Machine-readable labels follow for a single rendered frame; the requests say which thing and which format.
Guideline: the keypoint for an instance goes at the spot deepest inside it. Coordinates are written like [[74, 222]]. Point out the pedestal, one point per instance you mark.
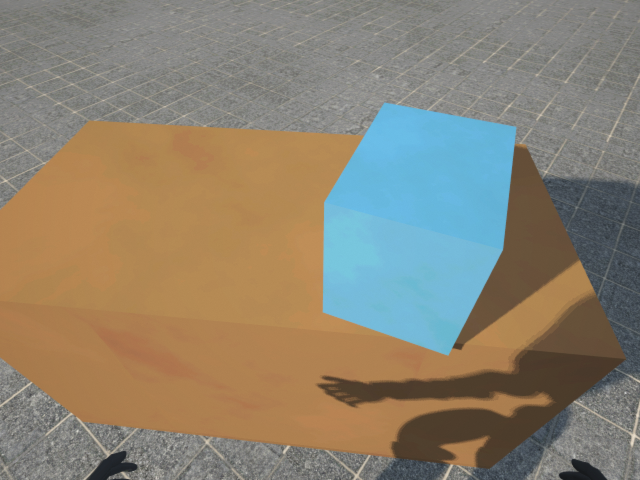
[[170, 278]]

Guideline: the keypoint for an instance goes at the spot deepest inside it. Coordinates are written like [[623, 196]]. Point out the robot left hand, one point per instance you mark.
[[111, 466]]

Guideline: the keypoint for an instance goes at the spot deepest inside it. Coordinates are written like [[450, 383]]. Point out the carton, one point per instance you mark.
[[415, 224]]

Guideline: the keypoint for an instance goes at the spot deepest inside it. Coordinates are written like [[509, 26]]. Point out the robot right hand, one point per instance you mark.
[[585, 472]]

